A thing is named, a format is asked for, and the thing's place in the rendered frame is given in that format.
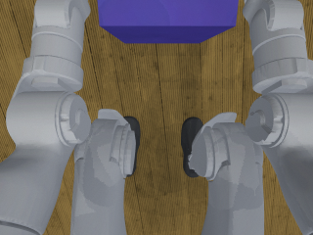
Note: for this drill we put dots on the left robot upper arm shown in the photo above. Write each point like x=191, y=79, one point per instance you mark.
x=45, y=126

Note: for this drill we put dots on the carton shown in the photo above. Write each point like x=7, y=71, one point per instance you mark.
x=166, y=21

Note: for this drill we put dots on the left robot forearm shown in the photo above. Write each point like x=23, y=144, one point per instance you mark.
x=56, y=49

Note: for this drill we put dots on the right robot upper arm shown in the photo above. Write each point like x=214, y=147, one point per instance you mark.
x=282, y=124

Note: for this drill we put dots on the robot thigh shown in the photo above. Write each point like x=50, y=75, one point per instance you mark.
x=97, y=206
x=235, y=205

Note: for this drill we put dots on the left robot thigh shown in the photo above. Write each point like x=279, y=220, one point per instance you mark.
x=97, y=206

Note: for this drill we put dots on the right robot forearm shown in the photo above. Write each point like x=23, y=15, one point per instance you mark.
x=278, y=45

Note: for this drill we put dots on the right robot thigh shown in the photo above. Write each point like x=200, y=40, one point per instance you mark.
x=235, y=205

